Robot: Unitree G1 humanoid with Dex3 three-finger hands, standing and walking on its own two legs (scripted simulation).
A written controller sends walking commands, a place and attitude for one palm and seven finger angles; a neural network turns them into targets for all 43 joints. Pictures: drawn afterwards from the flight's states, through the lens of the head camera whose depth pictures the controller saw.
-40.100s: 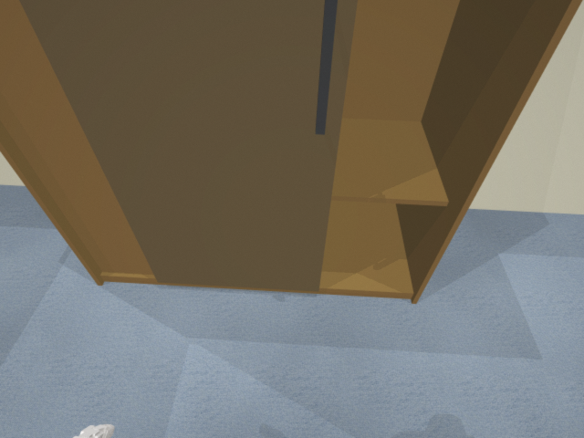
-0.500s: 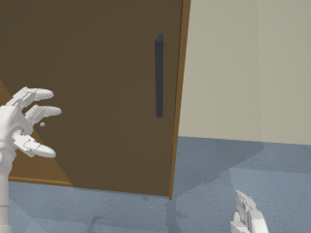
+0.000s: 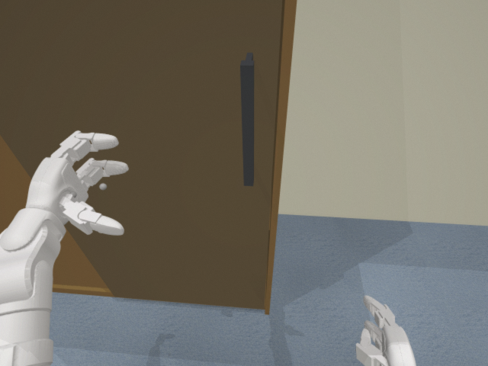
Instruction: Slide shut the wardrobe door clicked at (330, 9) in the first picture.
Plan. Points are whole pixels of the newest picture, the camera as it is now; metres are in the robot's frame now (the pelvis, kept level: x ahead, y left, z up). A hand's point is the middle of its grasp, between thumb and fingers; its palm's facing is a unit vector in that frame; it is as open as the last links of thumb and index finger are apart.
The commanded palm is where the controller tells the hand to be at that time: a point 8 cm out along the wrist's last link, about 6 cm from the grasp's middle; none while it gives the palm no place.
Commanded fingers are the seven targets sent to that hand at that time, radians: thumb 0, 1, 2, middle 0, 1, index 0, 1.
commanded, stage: move the hooked fingers beside the handle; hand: left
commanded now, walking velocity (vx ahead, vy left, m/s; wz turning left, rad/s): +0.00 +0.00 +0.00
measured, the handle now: (249, 126) +0.50 +0.04 +0.17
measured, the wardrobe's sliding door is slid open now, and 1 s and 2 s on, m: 0.00 0.00 0.00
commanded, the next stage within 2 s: none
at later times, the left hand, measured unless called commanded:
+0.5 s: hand (143, 167) +0.35 +0.19 +0.18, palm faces +0.02 -1.00 -0.01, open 14.0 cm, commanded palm +0.33 +0.23 +0.19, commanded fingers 0.00 -0.50 0.30 -0.30 -1.20 -0.30 -1.20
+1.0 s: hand (189, 148) +0.41 +0.14 +0.18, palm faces +0.00 -1.00 +0.01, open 14.0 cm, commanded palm +0.39 +0.19 +0.18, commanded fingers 0.00 -0.50 0.30 -0.30 -1.20 -0.30 -1.20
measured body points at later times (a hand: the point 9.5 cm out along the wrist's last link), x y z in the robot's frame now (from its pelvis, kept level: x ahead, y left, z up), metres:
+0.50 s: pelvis +0.00 +0.00 +0.00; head -0.02 -0.02 +0.45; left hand +0.34 +0.25 +0.19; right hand +0.18 -0.24 -0.08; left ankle +0.04 +0.13 -0.74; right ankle -0.03 -0.11 -0.74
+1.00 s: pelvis +0.01 +0.00 +0.00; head +0.00 -0.01 +0.45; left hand +0.41 +0.19 +0.18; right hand +0.14 -0.25 -0.10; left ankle +0.04 +0.13 -0.74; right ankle -0.03 -0.11 -0.74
